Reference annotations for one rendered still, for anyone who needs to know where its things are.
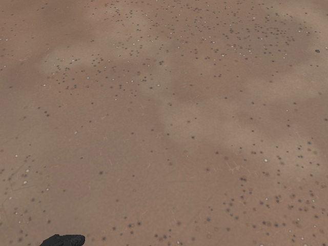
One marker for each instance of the left robot hand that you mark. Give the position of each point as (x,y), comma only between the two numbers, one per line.
(65,240)

